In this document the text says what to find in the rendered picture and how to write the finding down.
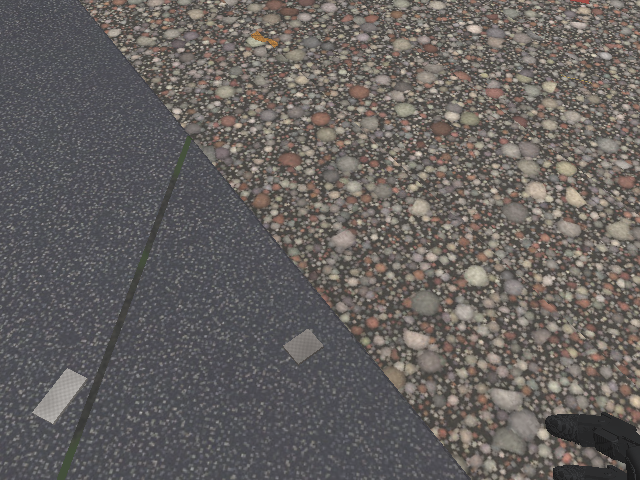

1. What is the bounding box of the robot right hand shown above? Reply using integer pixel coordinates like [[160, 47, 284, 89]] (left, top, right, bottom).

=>
[[545, 412, 640, 480]]

